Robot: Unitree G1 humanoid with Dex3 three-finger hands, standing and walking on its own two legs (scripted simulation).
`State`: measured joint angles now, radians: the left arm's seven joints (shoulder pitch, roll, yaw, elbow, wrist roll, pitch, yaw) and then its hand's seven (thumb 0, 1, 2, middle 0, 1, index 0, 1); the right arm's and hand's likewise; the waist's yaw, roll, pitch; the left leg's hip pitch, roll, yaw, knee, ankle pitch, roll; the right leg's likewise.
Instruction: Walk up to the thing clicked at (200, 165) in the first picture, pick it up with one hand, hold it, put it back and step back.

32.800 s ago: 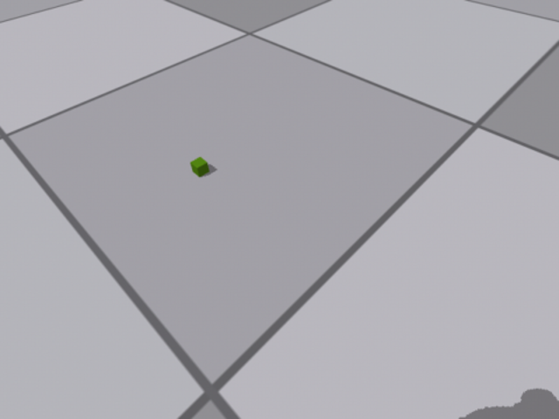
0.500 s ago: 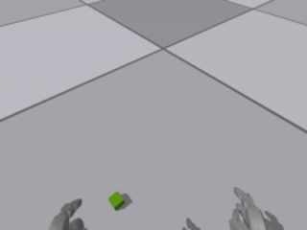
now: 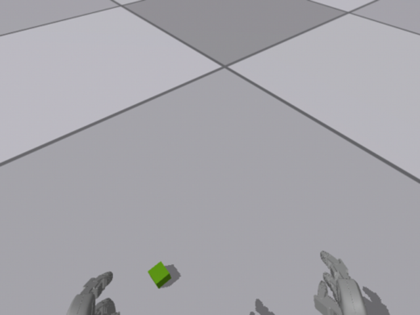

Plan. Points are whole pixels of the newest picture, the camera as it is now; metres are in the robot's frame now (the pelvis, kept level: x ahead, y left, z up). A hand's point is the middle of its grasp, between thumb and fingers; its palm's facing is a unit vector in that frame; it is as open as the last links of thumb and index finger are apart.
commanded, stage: home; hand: left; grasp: from above
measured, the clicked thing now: (159, 274) +0.43 +0.21 -0.68
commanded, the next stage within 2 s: stand in 0.78 s
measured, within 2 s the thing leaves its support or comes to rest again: neither
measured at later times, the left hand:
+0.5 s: hand (118, 314) +0.17 +0.18 -0.05, palm faces +0.04 -0.98 -0.20, open 7.4 cm
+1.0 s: hand out of the picture +0.16 +0.20 -0.08, palm faces +0.01 -0.95 -0.31, open 7.4 cm
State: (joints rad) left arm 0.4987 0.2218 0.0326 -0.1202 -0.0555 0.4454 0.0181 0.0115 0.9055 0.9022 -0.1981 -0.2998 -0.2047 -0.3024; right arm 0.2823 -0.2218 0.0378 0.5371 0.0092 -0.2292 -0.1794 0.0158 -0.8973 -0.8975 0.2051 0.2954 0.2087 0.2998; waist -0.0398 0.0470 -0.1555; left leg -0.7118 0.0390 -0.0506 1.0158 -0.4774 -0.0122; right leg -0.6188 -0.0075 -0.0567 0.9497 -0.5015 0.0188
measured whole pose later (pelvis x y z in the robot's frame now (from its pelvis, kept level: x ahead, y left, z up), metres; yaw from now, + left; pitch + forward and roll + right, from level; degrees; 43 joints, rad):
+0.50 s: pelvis +0.01 +0.00 +0.00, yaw +0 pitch +10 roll -3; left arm 0.50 0.22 0.03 -0.12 -0.06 0.44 0.02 0.01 0.91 0.90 -0.20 -0.30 -0.20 -0.30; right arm 0.29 -0.22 0.03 0.54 0.01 -0.22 -0.18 0.02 -0.90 -0.90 0.21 0.30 0.21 0.30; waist -0.04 0.05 -0.16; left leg -0.71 0.04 -0.05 1.02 -0.49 -0.01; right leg -0.62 -0.01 -0.05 0.95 -0.51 0.02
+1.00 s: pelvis +0.00 +0.00 +0.01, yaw +0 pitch +4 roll -1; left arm 0.27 0.27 0.01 0.35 0.04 0.15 0.03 0.01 0.90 0.90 -0.20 -0.30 -0.21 -0.30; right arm 0.18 -0.26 0.01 0.74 -0.08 -0.09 -0.06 0.01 -0.90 -0.90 0.21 0.30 0.21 0.30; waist 0.01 0.00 -0.01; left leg -0.54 0.01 -0.02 0.90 -0.43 0.00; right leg -0.48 -0.04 -0.03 0.89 -0.48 0.02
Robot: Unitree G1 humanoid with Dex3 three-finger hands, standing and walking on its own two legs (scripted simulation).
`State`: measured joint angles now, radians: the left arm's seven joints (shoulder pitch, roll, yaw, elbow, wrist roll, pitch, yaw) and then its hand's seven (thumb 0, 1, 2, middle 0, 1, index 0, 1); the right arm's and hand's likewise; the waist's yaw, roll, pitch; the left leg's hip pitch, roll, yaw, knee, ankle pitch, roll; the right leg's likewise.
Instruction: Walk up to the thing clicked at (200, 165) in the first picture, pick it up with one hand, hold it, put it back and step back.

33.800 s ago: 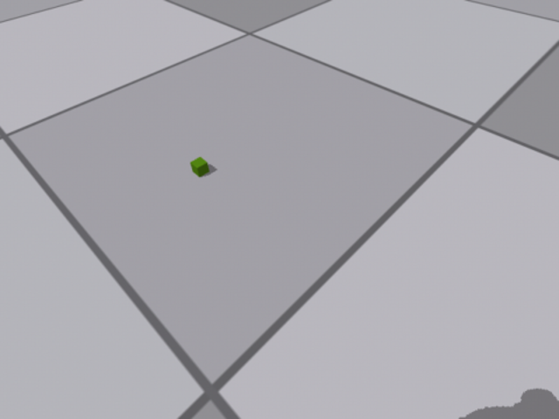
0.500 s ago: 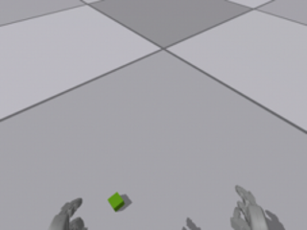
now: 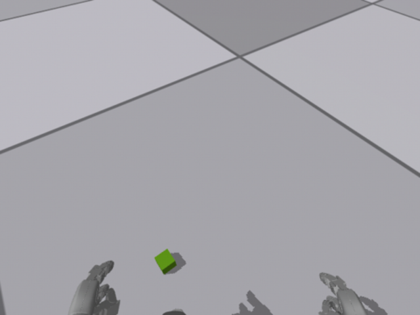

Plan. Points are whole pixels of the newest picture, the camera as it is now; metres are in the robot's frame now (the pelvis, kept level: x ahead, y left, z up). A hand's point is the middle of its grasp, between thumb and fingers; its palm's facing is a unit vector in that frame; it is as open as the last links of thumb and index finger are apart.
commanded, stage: stand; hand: left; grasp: from above
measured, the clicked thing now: (165, 261) +0.44 +0.21 -0.70
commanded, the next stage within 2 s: none
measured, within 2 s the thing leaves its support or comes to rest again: neither
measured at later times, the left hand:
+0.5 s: hand out of the picture +0.05 +0.25 -0.12, palm faces +0.04 -0.95 -0.31, open 7.4 cm
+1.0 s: hand out of the picture +0.03 +0.24 -0.11, palm faces +0.03 -0.94 -0.33, open 7.3 cm
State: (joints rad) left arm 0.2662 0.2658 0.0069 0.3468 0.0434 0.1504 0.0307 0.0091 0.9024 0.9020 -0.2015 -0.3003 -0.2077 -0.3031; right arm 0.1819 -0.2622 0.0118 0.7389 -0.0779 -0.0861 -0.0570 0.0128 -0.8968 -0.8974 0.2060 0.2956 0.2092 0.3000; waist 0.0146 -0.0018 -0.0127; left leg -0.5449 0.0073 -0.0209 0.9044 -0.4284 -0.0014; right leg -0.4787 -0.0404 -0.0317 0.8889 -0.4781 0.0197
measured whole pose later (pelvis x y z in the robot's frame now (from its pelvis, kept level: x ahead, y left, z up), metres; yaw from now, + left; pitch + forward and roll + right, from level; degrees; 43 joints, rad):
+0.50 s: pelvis +0.00 +0.01 +0.05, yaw +0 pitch -4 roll +0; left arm 0.21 0.28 0.03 1.05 0.03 0.01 0.03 0.01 0.91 0.90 -0.20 -0.30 -0.21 -0.30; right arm 0.16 -0.27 -0.03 1.07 -0.03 0.00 -0.02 0.01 -0.90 -0.90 0.20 0.30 0.21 0.30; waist 0.02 0.00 0.07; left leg -0.17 -0.02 -0.01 0.47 -0.22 0.02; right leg -0.10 -0.06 -0.03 0.44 -0.26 0.05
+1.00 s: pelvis -0.01 +0.00 +0.05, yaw +1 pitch -4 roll +0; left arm 0.18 0.30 0.03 1.14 0.03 -0.01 0.02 0.01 0.91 0.90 -0.20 -0.30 -0.21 -0.30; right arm 0.16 -0.31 -0.03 1.14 -0.02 0.01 0.00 0.01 -0.90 -0.90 0.20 0.30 0.21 0.30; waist 0.01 0.02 0.07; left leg -0.14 0.00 -0.02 0.37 -0.16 0.00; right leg -0.07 -0.04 -0.05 0.35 -0.20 0.03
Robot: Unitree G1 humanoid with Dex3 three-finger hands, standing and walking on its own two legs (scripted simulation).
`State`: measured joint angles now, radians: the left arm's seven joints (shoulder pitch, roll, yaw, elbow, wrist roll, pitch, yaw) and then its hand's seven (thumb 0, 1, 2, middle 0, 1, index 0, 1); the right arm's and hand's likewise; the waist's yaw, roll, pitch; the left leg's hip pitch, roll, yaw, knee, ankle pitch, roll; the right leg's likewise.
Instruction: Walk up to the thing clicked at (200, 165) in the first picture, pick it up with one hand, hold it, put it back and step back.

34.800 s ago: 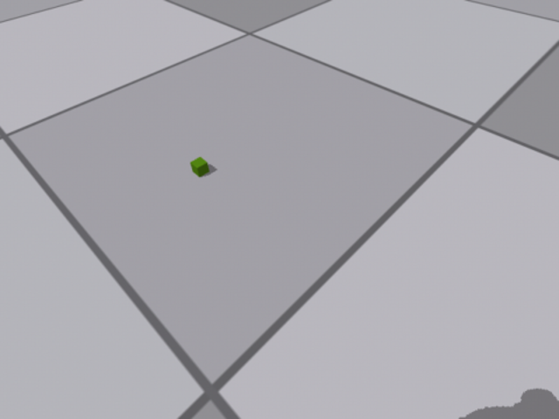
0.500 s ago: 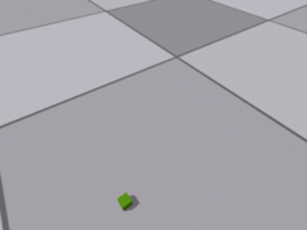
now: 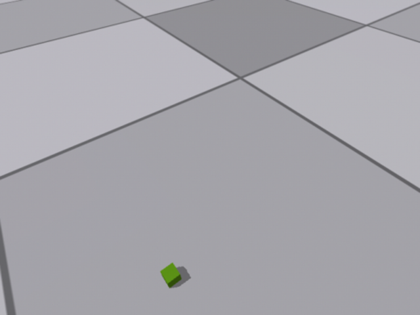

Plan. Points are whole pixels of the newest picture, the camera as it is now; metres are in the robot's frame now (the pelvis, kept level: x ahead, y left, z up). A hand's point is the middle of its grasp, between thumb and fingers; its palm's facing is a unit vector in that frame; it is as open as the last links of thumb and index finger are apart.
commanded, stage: stand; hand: left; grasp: from above
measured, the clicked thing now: (171, 275) +0.45 +0.21 -0.75
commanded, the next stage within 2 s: step back in 1.40 s
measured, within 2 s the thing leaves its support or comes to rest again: neither
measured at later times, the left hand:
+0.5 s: hand out of the picture +0.09 +0.23 -0.16, palm faces +0.01 -0.94 -0.33, open 7.3 cm
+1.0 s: hand out of the picture +0.10 +0.23 -0.16, palm faces +0.00 -0.94 -0.34, open 7.3 cm
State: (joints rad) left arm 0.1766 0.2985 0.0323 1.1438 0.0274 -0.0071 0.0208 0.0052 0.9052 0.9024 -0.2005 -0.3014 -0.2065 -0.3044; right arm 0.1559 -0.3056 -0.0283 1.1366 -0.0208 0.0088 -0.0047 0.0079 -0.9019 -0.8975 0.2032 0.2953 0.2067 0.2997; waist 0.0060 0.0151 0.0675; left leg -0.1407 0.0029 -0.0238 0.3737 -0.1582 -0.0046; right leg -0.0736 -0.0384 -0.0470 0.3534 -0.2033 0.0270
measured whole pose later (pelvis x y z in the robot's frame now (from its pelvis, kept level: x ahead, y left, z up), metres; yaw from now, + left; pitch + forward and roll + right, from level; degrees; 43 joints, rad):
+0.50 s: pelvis +0.01 -0.01 +0.00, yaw +0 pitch -3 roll +0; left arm 0.12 0.30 0.03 1.14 0.02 -0.01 0.01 0.00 0.91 0.90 -0.20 -0.30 -0.21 -0.30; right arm 0.12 -0.32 -0.01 1.15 -0.02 0.00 -0.01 0.01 -0.90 -0.90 0.20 0.30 0.21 0.30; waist 0.00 0.02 0.06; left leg -0.12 0.02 -0.02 0.33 -0.16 -0.02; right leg -0.06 -0.03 -0.04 0.33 -0.21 0.01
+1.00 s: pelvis +0.03 -0.02 +0.00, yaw -1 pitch -2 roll +0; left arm 0.11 0.32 0.03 1.14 0.01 -0.01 0.01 0.01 0.90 0.90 -0.20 -0.30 -0.21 -0.30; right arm 0.10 -0.33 0.00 1.15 -0.01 0.00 -0.01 0.01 -0.90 -0.90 0.20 0.30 0.21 0.30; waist 0.00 0.01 0.06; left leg -0.11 0.03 -0.02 0.32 -0.17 -0.03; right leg -0.06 -0.02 -0.04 0.32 -0.22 0.00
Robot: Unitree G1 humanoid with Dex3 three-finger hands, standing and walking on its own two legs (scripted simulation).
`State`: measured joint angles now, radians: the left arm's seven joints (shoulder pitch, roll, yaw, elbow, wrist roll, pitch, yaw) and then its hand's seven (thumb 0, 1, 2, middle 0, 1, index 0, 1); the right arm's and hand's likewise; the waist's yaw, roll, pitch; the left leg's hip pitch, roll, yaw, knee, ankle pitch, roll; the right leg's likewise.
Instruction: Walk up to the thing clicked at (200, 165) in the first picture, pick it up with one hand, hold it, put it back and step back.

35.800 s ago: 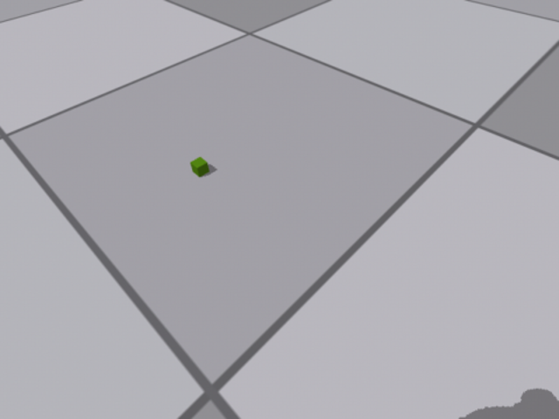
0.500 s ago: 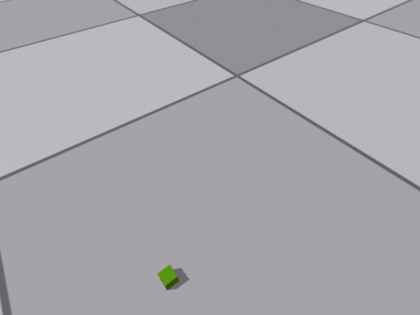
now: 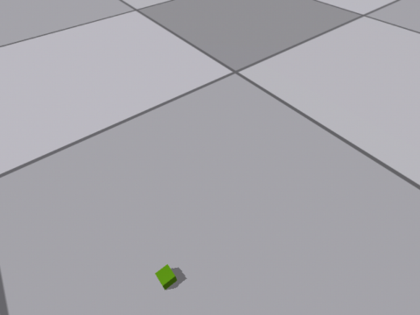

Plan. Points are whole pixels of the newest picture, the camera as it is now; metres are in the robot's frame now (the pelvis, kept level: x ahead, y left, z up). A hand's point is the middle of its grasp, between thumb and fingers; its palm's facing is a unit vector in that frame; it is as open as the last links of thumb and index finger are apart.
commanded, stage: stand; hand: left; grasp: from above
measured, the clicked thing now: (166, 277) +0.42 +0.23 -0.75
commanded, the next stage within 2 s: step back in 0.40 s
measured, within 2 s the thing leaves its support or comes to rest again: neither
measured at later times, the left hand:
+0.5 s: hand out of the picture +0.08 +0.25 -0.16, palm faces +0.02 -0.93 -0.36, open 7.3 cm
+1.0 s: hand out of the picture +0.05 +0.30 -0.18, palm faces -0.08 -0.93 -0.37, open 7.3 cm
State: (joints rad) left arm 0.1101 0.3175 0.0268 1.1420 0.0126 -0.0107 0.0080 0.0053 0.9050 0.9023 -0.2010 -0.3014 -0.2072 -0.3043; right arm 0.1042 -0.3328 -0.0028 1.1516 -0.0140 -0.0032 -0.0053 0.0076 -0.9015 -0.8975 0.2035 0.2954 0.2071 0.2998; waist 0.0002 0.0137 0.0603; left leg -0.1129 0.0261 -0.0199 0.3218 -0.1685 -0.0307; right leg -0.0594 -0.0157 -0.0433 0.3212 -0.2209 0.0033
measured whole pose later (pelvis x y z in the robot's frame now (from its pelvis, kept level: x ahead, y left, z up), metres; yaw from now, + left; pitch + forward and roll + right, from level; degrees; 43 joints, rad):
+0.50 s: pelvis -0.01 +0.00 +0.00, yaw +0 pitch -2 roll +0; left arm 0.09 0.34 0.05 1.07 -0.01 0.00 0.01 0.00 0.90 0.90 -0.20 -0.30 -0.21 -0.30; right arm 0.07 -0.36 -0.02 1.08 0.01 0.02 0.01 0.01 -0.90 -0.90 0.20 0.30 0.21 0.30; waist -0.01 0.02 0.11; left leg -0.21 0.03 -0.03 0.47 -0.20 -0.01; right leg -0.12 -0.01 -0.05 0.40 -0.25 -0.01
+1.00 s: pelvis -0.08 +0.04 -0.02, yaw -3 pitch -2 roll -1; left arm 0.08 0.39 0.07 0.89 0.01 0.05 0.02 0.00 0.91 0.90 -0.20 -0.30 -0.21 -0.30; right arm 0.12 -0.35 -0.04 0.87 -0.02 0.02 -0.01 0.01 -0.90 -0.90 0.21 0.30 0.21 0.30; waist -0.02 -0.02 0.22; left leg -0.32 0.00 0.03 0.61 -0.26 0.04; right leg -0.34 0.06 0.10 0.93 -0.52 0.01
